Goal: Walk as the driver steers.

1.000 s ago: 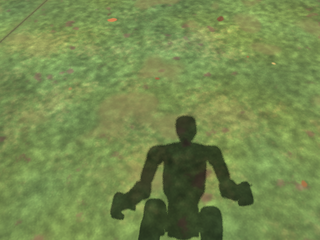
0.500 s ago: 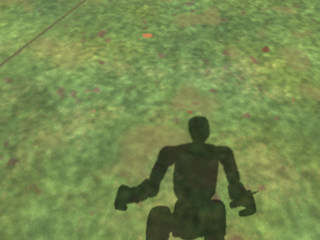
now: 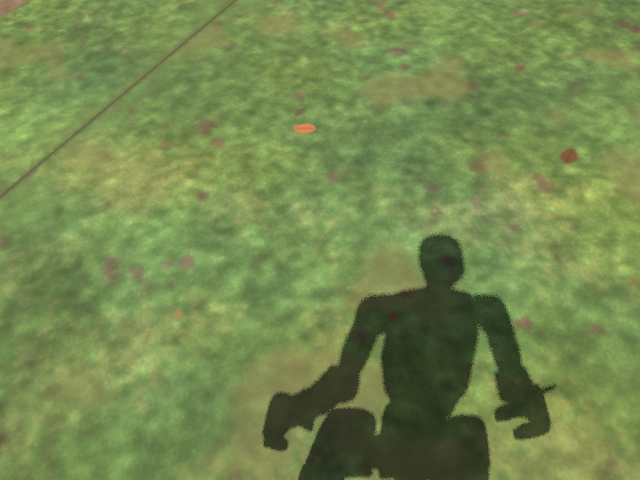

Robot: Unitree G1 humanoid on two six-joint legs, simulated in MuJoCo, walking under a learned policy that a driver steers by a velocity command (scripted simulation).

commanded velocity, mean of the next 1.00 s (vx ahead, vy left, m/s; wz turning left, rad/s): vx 0.32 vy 0.00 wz -0.14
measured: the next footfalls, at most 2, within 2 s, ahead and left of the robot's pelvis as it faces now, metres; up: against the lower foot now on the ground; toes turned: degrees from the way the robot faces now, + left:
left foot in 0.34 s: +0.36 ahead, +0.16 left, +0.00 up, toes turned -2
right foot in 0.76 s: +0.49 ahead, -0.10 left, +0.00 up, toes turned -10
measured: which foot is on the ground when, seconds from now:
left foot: up 0.00-0.32, down 0.34-0.78, up 0.80-1.00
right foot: down 0.00-0.34, up 0.36-0.74, down 0.76-1.00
